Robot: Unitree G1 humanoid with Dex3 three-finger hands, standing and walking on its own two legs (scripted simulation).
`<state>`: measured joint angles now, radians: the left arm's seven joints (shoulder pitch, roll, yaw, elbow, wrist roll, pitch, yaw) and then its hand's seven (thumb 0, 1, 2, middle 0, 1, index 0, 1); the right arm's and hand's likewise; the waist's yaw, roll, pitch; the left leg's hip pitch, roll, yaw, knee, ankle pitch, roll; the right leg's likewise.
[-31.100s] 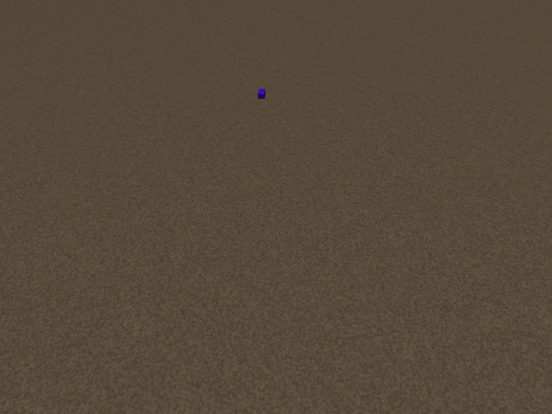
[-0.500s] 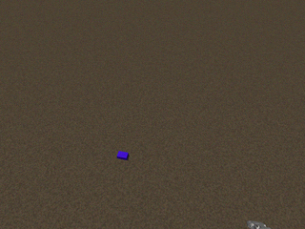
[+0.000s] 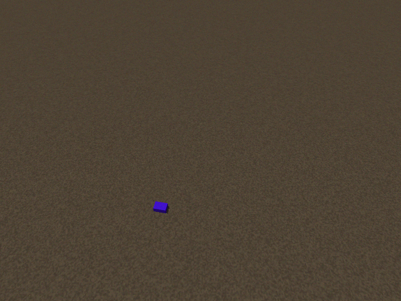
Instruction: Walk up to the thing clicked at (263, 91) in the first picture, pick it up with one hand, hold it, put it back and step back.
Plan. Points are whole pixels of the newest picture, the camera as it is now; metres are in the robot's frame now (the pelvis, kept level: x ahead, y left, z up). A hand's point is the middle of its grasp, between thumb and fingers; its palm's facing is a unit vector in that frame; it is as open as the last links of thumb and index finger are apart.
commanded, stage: stand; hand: left
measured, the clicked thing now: (160, 207) +0.75 +0.22 -0.77
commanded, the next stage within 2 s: walk up in 0.22 s
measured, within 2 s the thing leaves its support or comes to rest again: neither
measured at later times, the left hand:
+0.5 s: hand out of the picture +0.07 +0.31 -0.17, palm faces +0.01 -0.94 -0.35, open 7.4 cm
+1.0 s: hand (96, 240) +0.31 +0.28 -0.14, palm faces -0.05 -0.91 -0.41, open 7.4 cm
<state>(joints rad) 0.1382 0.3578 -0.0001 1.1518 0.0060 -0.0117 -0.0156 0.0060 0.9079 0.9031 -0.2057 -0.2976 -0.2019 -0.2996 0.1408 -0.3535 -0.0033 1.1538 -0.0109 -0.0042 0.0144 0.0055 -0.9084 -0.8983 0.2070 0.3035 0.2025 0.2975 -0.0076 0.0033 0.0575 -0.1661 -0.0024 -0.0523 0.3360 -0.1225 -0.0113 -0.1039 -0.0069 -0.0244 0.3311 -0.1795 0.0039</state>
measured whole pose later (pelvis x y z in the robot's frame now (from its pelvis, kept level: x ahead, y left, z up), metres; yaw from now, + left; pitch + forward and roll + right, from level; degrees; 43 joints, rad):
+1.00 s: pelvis +0.21 +0.00 -0.02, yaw -2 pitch -4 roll +1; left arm 0.25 0.39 0.06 0.86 0.01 -0.06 -0.05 0.01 0.91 0.90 -0.21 -0.30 -0.20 -0.30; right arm 0.33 -0.41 -0.04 0.88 0.00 -0.02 0.02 0.01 -0.91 -0.90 0.21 0.30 0.20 0.30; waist -0.01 0.04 0.10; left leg -0.30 0.03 -0.01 1.02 -0.50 0.03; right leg -0.33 -0.03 -0.05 0.64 -0.24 -0.03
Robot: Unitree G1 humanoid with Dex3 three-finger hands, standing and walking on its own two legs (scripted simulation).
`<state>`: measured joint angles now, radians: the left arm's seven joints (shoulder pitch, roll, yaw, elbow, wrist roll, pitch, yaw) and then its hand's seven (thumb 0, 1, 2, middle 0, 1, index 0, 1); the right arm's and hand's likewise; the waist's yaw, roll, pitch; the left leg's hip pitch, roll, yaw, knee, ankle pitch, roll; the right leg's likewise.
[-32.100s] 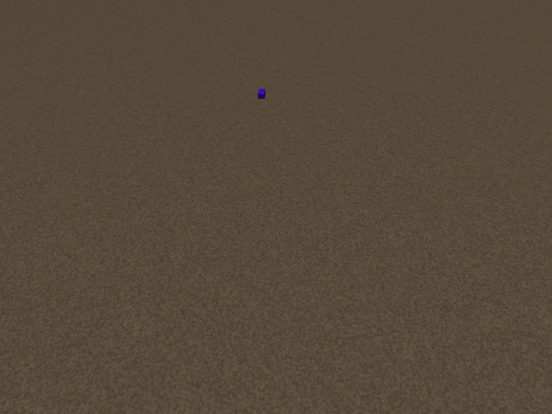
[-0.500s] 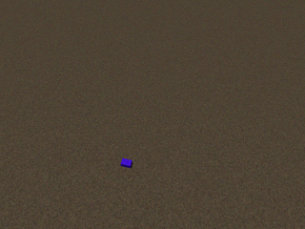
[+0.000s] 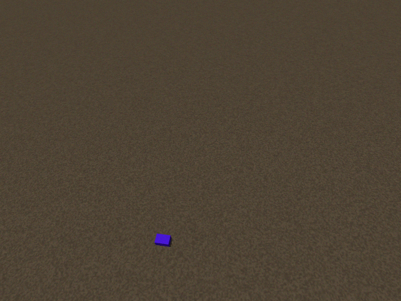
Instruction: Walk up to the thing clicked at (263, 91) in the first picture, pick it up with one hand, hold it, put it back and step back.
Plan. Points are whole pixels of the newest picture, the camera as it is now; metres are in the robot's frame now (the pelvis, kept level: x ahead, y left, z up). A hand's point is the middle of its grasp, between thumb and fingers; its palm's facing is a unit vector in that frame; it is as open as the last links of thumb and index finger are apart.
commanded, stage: walk up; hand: left
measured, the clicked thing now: (163, 240) +0.53 +0.24 -0.74
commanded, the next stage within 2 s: none
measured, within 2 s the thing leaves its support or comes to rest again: neither
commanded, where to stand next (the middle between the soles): +0.13 +0.02 m, yaw -3 degrees
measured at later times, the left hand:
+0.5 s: hand out of the picture +0.13 +0.27 -0.15, palm faces -0.02 -0.94 -0.35, open 7.4 cm
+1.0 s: hand out of the picture +0.14 +0.27 -0.13, palm faces -0.01 -0.94 -0.33, open 7.4 cm
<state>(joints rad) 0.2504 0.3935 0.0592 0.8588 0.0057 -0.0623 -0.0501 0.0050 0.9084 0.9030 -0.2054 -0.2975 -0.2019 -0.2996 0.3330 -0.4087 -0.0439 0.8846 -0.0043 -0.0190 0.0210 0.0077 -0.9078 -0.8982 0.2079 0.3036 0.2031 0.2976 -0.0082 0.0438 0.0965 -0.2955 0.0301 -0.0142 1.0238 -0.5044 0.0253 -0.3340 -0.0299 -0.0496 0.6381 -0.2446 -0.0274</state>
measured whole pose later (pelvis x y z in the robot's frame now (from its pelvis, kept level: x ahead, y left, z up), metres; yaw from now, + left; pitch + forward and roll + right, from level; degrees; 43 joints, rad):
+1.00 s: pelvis +0.06 +0.02 +0.02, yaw +1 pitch -3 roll -1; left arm 0.08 0.36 0.00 1.14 0.00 0.00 -0.01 0.01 0.91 0.90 -0.21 -0.30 -0.20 -0.30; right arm 0.07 -0.35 0.00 1.16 0.00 0.00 0.02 0.01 -0.91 -0.90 0.21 0.30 0.20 0.30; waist -0.01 0.00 0.07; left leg -0.20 0.03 0.02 0.35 -0.11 -0.01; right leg -0.11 -0.02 -0.03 0.34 -0.19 0.02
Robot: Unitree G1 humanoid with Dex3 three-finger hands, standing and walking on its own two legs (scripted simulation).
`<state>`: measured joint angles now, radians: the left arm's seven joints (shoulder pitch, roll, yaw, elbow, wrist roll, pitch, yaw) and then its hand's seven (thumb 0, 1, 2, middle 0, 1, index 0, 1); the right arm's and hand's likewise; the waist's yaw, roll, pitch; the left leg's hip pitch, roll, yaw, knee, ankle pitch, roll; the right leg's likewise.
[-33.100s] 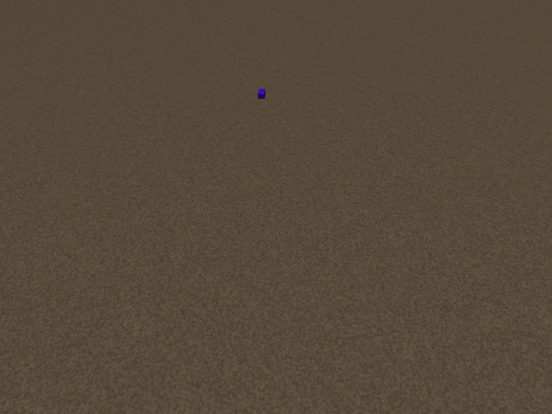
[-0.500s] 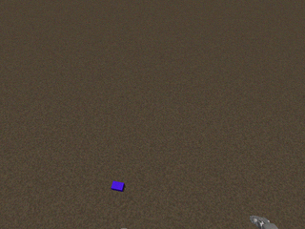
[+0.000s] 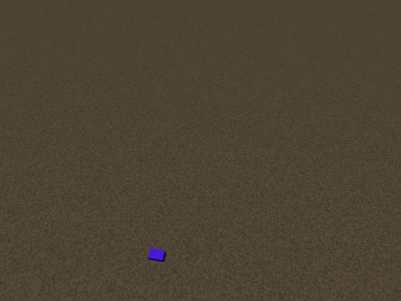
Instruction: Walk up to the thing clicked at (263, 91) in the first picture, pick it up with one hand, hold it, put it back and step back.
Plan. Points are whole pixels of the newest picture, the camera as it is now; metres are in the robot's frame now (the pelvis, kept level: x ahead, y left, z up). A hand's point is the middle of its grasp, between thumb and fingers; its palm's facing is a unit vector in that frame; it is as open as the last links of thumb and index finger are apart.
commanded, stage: walk up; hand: left
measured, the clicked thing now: (156, 254) +0.47 +0.22 -0.76
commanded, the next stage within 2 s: none
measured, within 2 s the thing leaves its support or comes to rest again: neither
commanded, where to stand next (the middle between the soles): +0.07 +0.00 m, yaw -3 degrees
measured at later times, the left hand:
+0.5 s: hand out of the picture +0.07 +0.27 -0.16, palm faces +0.00 -0.94 -0.35, open 7.4 cm
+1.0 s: hand out of the picture +0.17 +0.26 -0.18, palm faces -0.06 -0.92 -0.39, open 7.4 cm
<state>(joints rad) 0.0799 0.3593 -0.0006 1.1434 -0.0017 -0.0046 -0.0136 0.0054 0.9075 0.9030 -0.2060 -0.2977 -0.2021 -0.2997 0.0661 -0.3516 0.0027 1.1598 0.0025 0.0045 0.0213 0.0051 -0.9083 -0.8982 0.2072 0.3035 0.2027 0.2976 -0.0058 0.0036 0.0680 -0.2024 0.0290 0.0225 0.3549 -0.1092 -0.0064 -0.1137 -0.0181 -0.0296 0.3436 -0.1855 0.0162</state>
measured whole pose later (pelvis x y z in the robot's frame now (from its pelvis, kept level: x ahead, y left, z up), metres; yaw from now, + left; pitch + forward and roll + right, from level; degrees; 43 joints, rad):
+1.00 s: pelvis +0.06 -0.02 -0.03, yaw -2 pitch -2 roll +0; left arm 0.11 0.40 0.06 0.93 0.00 0.05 -0.01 0.00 0.91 0.90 -0.20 -0.30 -0.20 -0.30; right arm 0.08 -0.41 -0.05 0.90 0.01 0.04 -0.03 0.00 -0.90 -0.90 0.21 0.30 0.21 0.30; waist -0.01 0.01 0.19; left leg -0.37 0.11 0.03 0.76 -0.35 -0.03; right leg -0.34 0.01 0.02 0.71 -0.33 0.00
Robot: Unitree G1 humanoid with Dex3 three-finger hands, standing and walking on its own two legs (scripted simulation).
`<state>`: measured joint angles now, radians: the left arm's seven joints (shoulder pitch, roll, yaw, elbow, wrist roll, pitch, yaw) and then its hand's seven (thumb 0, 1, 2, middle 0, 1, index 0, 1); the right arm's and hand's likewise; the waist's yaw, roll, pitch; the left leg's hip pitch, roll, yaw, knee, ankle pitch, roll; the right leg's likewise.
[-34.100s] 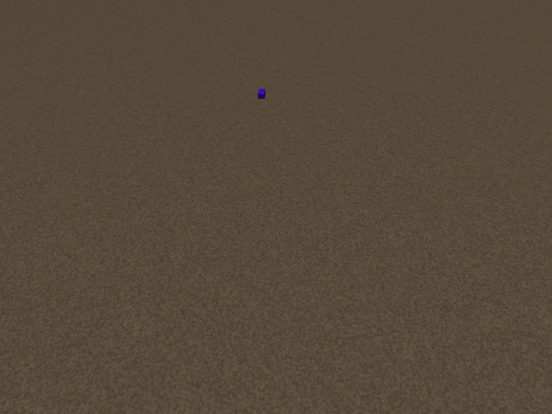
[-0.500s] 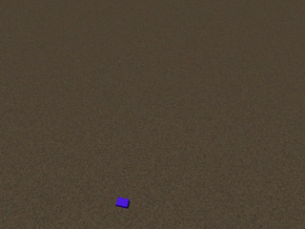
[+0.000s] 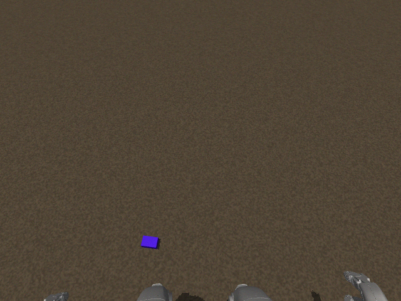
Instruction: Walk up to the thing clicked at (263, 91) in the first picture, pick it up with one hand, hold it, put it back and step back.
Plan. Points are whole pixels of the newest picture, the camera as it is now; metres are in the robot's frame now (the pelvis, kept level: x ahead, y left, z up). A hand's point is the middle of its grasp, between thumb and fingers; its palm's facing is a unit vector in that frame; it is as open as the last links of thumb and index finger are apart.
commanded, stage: walk up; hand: left
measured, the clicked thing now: (150, 242) +0.40 +0.25 -0.73
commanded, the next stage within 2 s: none
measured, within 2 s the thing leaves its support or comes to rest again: neither
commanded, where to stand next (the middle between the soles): +0.01 +0.02 m, yaw -1 degrees
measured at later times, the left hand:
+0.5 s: hand out of the picture +0.02 +0.31 -0.13, palm faces +0.08 -0.90 -0.43, open 7.4 cm
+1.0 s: hand out of the picture +0.06 +0.29 -0.12, palm faces +0.04 -0.93 -0.36, open 7.4 cm
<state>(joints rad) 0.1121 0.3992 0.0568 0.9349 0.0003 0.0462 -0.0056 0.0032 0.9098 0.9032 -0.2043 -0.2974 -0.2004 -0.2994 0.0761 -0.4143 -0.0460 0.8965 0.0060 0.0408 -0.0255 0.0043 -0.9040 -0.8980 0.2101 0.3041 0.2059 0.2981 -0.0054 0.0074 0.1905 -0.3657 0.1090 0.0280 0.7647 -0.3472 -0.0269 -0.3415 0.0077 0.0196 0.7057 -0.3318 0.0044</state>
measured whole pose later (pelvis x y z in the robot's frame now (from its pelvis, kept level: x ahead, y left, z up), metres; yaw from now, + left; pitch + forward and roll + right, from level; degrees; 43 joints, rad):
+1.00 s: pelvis -0.01 +0.03 +0.03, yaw +3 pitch -3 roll +0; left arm 0.11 0.36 -0.01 1.08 0.00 -0.03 0.01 0.01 0.91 0.90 -0.21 -0.30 -0.20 -0.30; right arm 0.07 -0.35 -0.02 1.04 0.00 0.01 0.02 0.00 -0.91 -0.90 0.21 0.30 0.20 0.30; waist 0.01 0.00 0.06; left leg -0.09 -0.02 0.01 0.39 -0.25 0.02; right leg -0.17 -0.03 0.02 0.40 -0.19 0.03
